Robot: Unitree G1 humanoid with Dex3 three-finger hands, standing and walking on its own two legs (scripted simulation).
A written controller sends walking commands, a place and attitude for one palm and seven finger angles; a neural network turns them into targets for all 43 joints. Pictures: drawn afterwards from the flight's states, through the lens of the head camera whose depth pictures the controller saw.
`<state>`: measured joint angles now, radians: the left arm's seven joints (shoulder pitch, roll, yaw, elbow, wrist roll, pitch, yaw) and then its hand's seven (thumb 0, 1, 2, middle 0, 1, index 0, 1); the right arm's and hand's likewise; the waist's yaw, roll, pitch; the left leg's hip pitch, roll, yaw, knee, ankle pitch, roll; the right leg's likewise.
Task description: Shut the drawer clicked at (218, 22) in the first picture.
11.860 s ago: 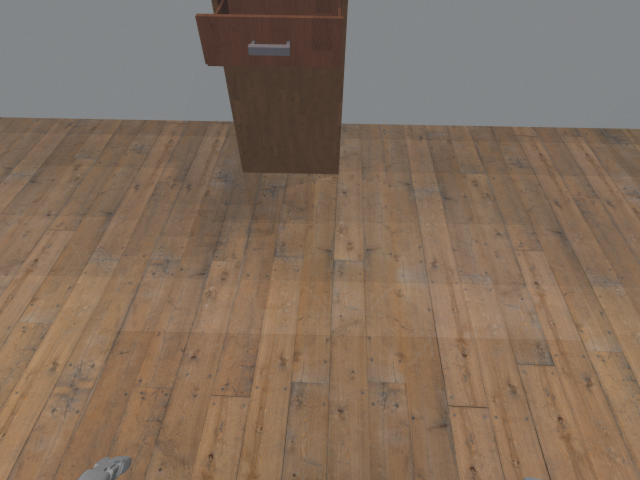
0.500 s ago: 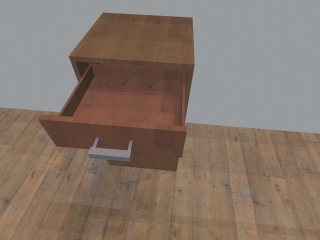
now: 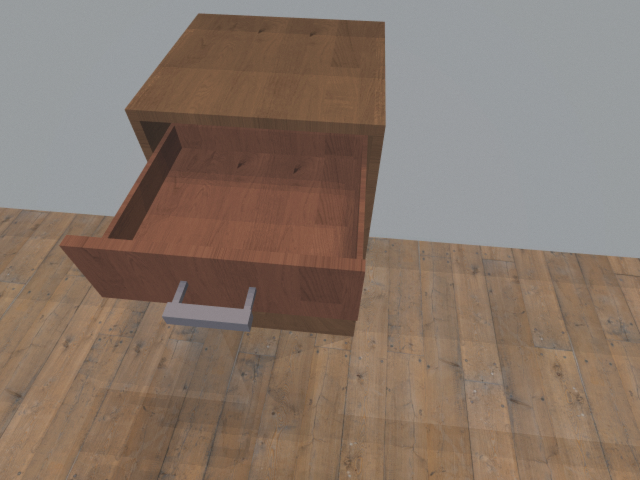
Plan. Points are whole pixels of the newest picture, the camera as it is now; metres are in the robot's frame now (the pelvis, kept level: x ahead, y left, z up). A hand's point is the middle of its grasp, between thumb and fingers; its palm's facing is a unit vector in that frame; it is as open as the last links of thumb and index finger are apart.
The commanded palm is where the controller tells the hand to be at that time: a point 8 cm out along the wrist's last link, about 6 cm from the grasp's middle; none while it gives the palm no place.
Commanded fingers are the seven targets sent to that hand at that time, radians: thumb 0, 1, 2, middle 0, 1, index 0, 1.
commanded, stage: look again from close up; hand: left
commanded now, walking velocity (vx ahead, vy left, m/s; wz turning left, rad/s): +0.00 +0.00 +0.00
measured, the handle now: (212, 303) +0.35 +0.18 -0.02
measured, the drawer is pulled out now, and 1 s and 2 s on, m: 0.30 0.30 0.30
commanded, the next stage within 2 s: raise the hand and make a fist in 0.28 s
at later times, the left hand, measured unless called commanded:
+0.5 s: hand out of the picture +0.12 +0.18 -0.10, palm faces +0.21 -0.95 -0.22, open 7.1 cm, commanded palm +0.10 +0.21 -0.06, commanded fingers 0.00 0.90 0.90 -0.34 -0.45 -0.34 -0.45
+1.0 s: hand (206, 469) +0.14 +0.14 -0.02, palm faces -0.03 -1.00 -0.07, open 4.9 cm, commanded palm +0.12 +0.20 -0.01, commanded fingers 0.00 0.90 0.90 -0.84 -0.99 -0.84 -0.99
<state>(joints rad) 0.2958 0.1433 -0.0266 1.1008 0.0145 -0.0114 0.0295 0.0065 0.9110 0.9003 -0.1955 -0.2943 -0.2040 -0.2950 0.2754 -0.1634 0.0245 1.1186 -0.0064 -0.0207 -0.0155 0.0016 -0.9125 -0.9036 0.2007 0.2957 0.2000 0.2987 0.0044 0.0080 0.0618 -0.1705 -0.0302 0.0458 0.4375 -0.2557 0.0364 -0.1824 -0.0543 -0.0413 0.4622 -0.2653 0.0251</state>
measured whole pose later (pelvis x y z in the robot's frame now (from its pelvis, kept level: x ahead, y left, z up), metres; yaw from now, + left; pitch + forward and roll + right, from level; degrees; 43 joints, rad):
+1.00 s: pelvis -0.04 -0.05 -0.08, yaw +3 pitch +10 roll -2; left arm 0.46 0.23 0.14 -0.06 -0.27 -0.44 -0.36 0.02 0.90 0.90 -0.65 -0.78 -0.65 -0.78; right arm 0.16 -0.22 0.02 0.53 0.04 -0.25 -0.06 0.01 -0.91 -0.90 0.20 0.30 0.20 0.30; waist 0.04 0.03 -0.10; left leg -0.80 0.04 -0.07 1.12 -0.50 -0.04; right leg -0.76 -0.01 -0.14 1.08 -0.51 -0.06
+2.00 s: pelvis +0.00 -0.01 -0.04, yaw +2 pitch +5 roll -1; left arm 0.62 0.21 0.08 -0.42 -0.22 -0.13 -0.21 0.02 0.90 0.90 -1.39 -1.59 -1.40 -1.59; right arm 0.26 -0.23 0.04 0.52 0.05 -0.25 -0.03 0.01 -0.90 -0.90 0.21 0.30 0.20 0.30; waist 0.02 0.05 -0.10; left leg -0.48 0.01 0.00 0.84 -0.44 0.01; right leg -0.44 -0.03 -0.09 0.80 -0.43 0.00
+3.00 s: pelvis -0.01 -0.03 -0.05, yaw +1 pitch +9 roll +0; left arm 0.37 0.20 0.11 -0.04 -0.23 -0.33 -0.25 0.02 0.90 0.90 -1.40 -1.59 -1.40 -1.60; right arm 0.25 -0.25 0.02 0.58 0.03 -0.26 -0.04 0.01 -0.91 -0.90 0.20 0.30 0.20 0.30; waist -0.02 0.04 -0.08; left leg -0.60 0.02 -0.01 0.89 -0.44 -0.01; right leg -0.59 -0.02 -0.08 0.88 -0.44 -0.03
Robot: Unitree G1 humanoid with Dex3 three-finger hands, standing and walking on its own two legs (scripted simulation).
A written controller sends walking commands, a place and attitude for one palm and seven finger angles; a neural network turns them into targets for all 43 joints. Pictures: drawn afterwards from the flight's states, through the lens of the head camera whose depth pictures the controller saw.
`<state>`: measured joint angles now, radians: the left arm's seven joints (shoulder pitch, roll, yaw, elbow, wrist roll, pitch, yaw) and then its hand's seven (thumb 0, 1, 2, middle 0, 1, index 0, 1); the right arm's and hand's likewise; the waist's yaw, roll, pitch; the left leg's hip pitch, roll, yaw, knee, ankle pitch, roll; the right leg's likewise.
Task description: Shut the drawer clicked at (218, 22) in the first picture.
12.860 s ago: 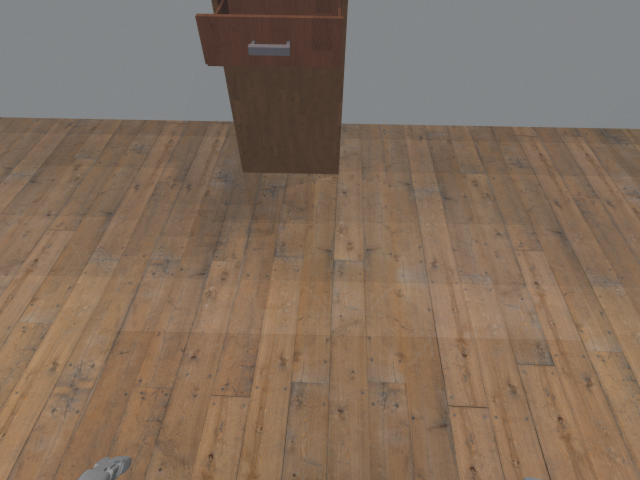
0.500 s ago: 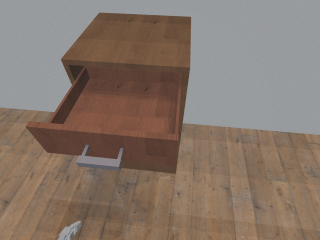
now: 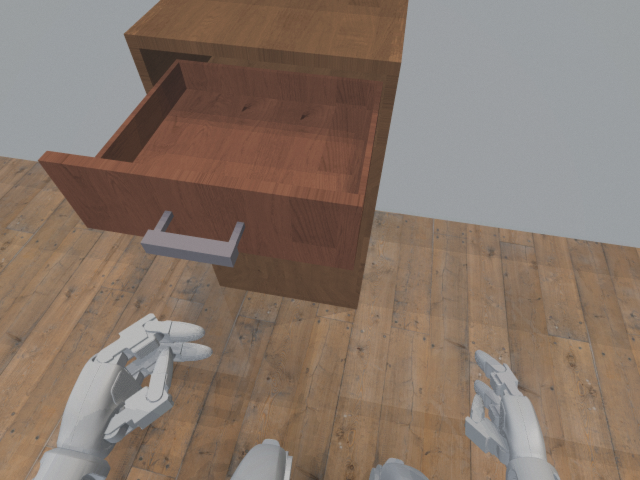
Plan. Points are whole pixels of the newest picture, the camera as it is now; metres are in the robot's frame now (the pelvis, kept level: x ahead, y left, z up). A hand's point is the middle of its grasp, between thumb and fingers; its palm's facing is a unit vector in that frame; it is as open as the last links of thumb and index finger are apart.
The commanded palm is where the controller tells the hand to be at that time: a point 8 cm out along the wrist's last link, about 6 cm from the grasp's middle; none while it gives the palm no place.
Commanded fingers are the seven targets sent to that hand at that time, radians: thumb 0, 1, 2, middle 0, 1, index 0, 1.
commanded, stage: raise the hand and make a fist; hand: left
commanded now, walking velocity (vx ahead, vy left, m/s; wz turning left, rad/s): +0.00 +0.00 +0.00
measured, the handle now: (196, 235) +0.40 +0.21 +0.06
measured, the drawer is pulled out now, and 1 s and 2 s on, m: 0.30 0.30 0.30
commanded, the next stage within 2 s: bring the fist close to the handle in 1.28 s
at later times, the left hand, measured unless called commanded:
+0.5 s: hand (148, 364) +0.21 +0.19 +0.11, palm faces -0.08 -1.00 -0.04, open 3.1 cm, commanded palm +0.17 +0.25 +0.12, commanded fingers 0.00 0.90 0.90 -1.34 -1.53 -1.34 -1.53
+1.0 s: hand (144, 336) +0.22 +0.18 +0.15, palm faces -0.07 -1.00 -0.07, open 3.3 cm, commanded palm +0.18 +0.23 +0.16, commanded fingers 0.00 0.90 0.90 -1.40 -1.60 -1.40 -1.60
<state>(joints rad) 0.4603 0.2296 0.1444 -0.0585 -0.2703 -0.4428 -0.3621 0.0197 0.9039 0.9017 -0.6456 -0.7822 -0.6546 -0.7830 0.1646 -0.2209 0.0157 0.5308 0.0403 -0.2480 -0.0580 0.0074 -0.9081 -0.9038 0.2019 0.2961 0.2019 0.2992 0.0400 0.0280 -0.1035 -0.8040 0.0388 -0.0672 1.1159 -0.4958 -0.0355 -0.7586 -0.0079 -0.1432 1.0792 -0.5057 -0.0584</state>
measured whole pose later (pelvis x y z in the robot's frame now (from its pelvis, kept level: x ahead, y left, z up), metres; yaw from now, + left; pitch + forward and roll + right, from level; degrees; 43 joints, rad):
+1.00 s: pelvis +0.04 +0.03 +0.05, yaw -1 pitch +5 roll -1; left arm 0.62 0.21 0.08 -0.42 -0.22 -0.13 -0.21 0.02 0.90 0.90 -1.39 -1.59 -1.40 -1.59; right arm 0.26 -0.23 0.04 0.52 0.05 -0.25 -0.03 0.01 -0.90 -0.90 0.21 0.30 0.20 0.30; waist 0.02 0.05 -0.10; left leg -0.48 0.01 0.00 0.84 -0.44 0.01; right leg -0.44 -0.03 -0.09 0.80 -0.43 0.00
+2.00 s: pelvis +0.03 +0.01 +0.04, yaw -1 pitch +9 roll +0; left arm 0.37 0.20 0.11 -0.04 -0.23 -0.33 -0.25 0.02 0.90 0.90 -1.40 -1.59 -1.40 -1.60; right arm 0.25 -0.25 0.02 0.58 0.03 -0.26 -0.04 0.01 -0.91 -0.90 0.20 0.30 0.20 0.30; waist -0.02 0.04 -0.08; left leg -0.60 0.02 -0.01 0.89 -0.44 -0.01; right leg -0.59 -0.02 -0.08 0.88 -0.44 -0.03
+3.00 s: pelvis +0.02 +0.02 +0.01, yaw -1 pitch +14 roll +0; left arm 0.18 0.20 0.08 0.12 -0.20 -0.37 -0.20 0.02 0.90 0.90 -1.40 -1.59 -1.41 -1.60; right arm 0.23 -0.26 0.01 0.53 0.02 -0.14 -0.03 0.01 -0.91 -0.90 0.20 0.30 0.20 0.30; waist -0.03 0.04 -0.12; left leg -0.81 0.02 -0.01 1.06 -0.50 -0.01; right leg -0.80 -0.02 -0.08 1.05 -0.50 -0.03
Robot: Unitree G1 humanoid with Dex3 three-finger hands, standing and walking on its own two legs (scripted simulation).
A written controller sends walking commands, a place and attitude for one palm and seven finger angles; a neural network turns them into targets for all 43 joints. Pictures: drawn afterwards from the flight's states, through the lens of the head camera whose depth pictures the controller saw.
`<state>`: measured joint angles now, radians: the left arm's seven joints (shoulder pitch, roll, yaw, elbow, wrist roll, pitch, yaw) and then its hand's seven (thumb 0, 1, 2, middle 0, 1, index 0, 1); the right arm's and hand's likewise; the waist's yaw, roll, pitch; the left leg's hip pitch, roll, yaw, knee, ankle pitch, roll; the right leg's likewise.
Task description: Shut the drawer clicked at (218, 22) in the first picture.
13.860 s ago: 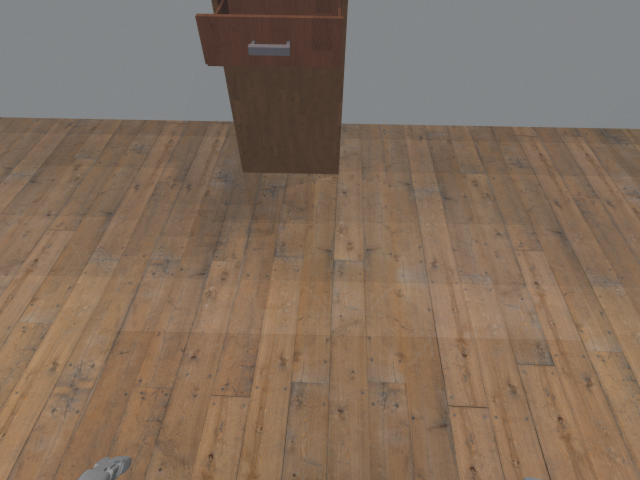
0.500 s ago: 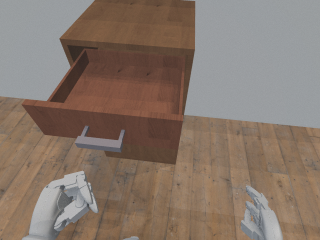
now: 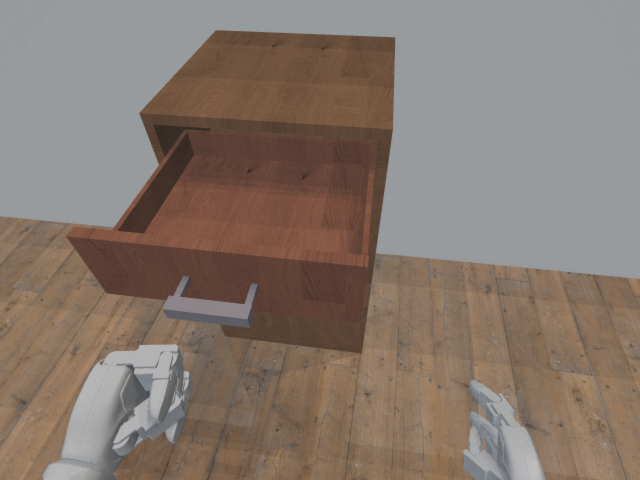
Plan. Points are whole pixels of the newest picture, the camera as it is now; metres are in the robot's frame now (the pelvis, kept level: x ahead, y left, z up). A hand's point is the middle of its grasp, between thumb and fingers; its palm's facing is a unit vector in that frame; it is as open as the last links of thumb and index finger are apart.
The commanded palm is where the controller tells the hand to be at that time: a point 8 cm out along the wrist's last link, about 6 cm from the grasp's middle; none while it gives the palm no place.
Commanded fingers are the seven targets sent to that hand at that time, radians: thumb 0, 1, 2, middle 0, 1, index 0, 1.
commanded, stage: raise the hand and make a fist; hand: left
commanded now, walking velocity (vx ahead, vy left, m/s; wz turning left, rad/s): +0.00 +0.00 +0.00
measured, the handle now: (213, 299) +0.36 +0.19 +0.01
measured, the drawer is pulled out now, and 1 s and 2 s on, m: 0.30 0.30 0.30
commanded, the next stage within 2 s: bring the fist close to the handle in 0.28 s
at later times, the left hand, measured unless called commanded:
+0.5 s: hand (183, 408) +0.17 +0.15 +0.10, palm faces -0.02 -1.00 -0.09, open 3.3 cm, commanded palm +0.15 +0.20 +0.10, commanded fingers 0.00 0.90 0.90 -1.40 -1.60 -1.40 -1.60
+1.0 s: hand (212, 389) +0.21 +0.14 +0.05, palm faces -0.07 -1.00 -0.06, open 3.3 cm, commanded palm +0.19 +0.20 +0.05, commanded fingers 0.00 0.90 0.90 -1.40 -1.60 -1.40 -1.60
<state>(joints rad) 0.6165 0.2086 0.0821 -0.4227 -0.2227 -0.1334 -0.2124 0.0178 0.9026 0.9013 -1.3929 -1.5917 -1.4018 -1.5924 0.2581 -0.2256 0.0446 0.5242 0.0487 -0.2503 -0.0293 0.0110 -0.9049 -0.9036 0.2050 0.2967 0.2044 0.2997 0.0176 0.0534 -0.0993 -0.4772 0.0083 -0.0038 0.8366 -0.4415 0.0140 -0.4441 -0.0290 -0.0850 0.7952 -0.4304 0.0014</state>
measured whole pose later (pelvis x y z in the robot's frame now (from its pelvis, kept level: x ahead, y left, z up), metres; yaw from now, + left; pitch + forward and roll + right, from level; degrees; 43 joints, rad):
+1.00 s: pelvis -0.01 -0.02 -0.01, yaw +0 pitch +9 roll +0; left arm 0.37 0.20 0.11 -0.04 -0.23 -0.33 -0.25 0.02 0.90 0.90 -1.40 -1.59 -1.40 -1.60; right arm 0.25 -0.25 0.02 0.58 0.03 -0.26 -0.04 0.01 -0.91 -0.90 0.20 0.30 0.20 0.30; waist -0.02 0.04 -0.08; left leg -0.60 0.02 -0.01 0.89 -0.44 -0.01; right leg -0.59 -0.02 -0.08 0.88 -0.44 -0.03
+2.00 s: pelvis -0.02 -0.02 -0.04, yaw +0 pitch +14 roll +0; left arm 0.18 0.20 0.08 0.12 -0.20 -0.37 -0.20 0.02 0.90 0.90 -1.40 -1.59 -1.41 -1.60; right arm 0.23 -0.26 0.01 0.53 0.02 -0.14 -0.03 0.01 -0.91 -0.90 0.20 0.30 0.20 0.30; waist -0.03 0.04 -0.12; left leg -0.81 0.02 -0.01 1.06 -0.50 -0.01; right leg -0.80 -0.02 -0.08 1.05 -0.50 -0.03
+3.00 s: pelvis -0.04 -0.01 -0.04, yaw -1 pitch +17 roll -1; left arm -0.50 0.28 0.18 0.77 -0.16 -0.40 -0.19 -0.04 0.78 0.94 -1.40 -1.59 -1.40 -1.60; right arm 0.28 -0.27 0.03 0.64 0.02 -0.08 -0.03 0.01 -0.91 -0.90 0.20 0.30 0.20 0.30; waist -0.08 0.03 -0.10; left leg -0.91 0.02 0.00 1.06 -0.45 0.01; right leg -0.88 -0.03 -0.08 1.04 -0.44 -0.02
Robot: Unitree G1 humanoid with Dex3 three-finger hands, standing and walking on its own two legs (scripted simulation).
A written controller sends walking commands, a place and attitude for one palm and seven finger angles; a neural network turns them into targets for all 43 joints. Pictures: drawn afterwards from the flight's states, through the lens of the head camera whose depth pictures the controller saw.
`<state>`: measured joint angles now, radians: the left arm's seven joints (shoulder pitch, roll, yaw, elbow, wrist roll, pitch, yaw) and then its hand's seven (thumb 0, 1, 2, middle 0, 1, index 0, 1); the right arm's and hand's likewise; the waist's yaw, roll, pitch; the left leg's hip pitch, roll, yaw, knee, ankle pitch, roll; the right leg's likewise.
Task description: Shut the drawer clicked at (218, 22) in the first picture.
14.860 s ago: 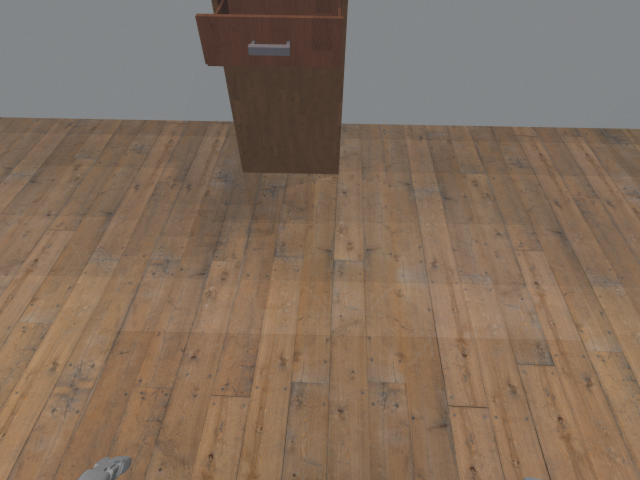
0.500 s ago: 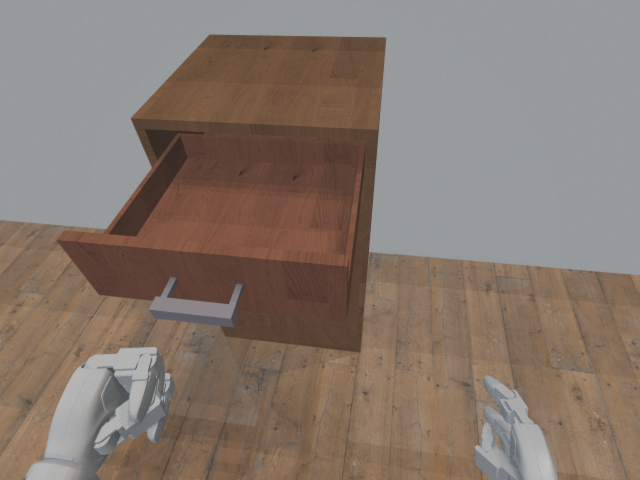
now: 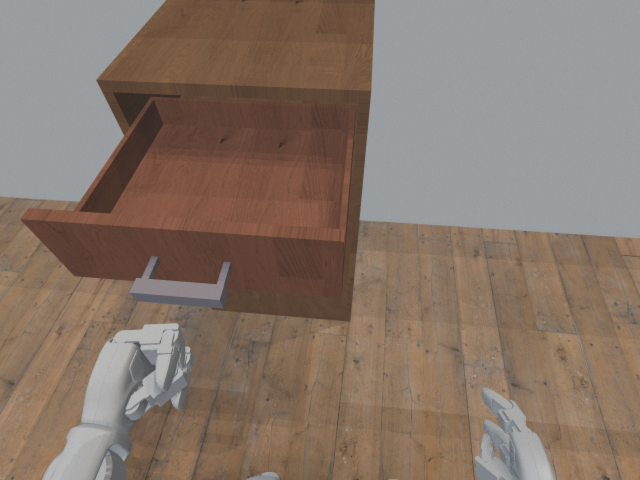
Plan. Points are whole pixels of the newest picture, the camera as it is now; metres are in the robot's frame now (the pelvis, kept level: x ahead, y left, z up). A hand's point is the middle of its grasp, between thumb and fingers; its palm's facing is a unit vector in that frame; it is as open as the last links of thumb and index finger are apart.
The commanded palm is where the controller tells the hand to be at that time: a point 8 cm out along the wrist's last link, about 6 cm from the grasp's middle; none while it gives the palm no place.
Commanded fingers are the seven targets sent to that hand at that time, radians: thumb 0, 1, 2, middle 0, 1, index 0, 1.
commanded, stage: bring the fist close to the handle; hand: left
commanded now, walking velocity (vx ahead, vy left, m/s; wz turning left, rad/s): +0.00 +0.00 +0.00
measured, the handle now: (184, 279) +0.37 +0.21 +0.02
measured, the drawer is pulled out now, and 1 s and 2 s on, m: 0.30 0.30 0.20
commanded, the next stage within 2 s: push the drawer shut in 0.78 s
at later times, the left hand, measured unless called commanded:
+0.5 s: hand (209, 352) +0.27 +0.15 +0.02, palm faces -0.10 -0.99 -0.05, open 3.3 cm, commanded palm +0.25 +0.22 +0.03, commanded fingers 0.00 0.90 0.90 -1.40 -1.60 -1.40 -1.60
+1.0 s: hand (211, 354) +0.26 +0.15 +0.02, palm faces -0.09 -0.99 -0.06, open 3.3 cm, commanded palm +0.26 +0.21 +0.03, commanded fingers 0.00 0.90 0.90 -1.40 -1.60 -1.40 -1.60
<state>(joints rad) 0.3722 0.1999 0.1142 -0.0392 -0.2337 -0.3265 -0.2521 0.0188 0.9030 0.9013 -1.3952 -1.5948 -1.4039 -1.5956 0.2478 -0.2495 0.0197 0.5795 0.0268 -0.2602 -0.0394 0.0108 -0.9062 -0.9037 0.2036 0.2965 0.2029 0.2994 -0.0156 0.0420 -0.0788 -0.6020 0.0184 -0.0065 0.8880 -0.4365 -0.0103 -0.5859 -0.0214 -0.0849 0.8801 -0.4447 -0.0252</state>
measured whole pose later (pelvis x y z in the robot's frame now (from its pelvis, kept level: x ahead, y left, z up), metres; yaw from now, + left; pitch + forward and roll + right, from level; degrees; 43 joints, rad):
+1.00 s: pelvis -0.01 +0.00 -0.03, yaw +0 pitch +14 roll +0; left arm 0.18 0.20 0.08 0.12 -0.20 -0.37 -0.20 0.02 0.90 0.90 -1.40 -1.59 -1.41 -1.60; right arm 0.23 -0.26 0.01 0.53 0.02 -0.14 -0.03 0.01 -0.91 -0.90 0.20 0.30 0.20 0.30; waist -0.03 0.04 -0.12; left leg -0.81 0.02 -0.01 1.06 -0.50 -0.01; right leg -0.80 -0.02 -0.08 1.05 -0.50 -0.03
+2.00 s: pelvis -0.03 +0.01 -0.03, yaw -1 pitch +17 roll -1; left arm -0.50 0.28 0.18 0.77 -0.16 -0.40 -0.19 -0.04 0.78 0.94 -1.40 -1.59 -1.40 -1.60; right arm 0.28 -0.27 0.03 0.64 0.02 -0.08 -0.03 0.01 -0.91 -0.90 0.20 0.30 0.20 0.30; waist -0.08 0.03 -0.10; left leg -0.91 0.02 0.00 1.06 -0.45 0.01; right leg -0.88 -0.03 -0.08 1.04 -0.44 -0.02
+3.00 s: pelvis -0.03 +0.01 -0.05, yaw -2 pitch +23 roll -3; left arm -0.95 0.46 0.34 1.19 -0.06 -0.42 -0.21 0.01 0.76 0.93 -1.40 -1.59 -1.40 -1.60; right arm 0.37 -0.28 0.04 0.66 -0.02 -0.01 0.00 0.00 -0.91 -0.90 0.20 0.30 0.20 0.30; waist -0.18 0.04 -0.10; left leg -1.09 0.05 -0.01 1.15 -0.47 0.01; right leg -1.06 0.00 -0.08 1.09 -0.44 -0.02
